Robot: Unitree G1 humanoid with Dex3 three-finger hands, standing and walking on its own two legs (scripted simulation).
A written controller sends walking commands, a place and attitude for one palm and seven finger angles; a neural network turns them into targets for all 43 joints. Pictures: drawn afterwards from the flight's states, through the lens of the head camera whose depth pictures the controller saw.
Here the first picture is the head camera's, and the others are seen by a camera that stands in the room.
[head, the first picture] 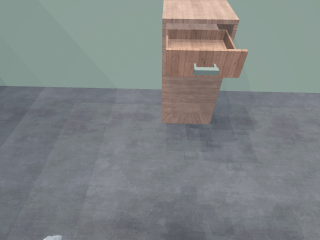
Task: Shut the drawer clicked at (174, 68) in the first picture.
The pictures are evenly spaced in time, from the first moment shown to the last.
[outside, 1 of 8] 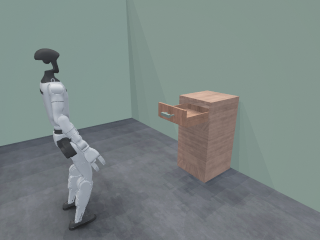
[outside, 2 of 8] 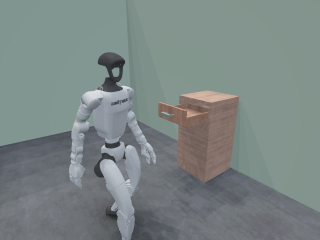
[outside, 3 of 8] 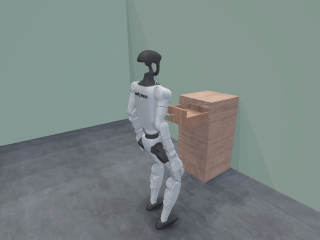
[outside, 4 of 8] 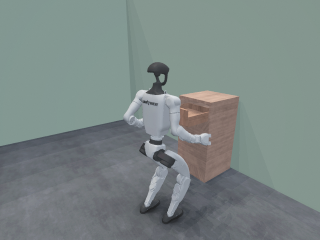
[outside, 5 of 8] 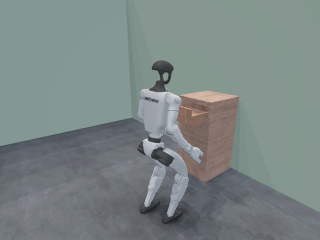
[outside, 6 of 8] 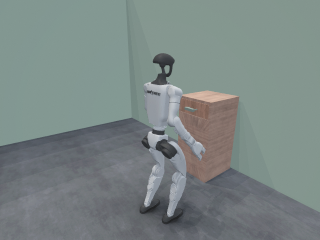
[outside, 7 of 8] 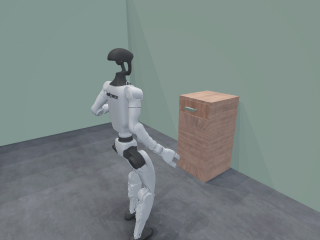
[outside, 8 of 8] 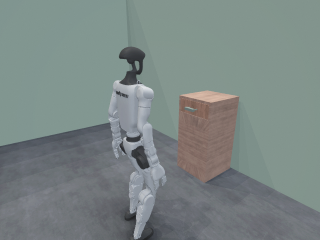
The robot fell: no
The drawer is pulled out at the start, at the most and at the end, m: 0.30 0.30 0.00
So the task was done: yes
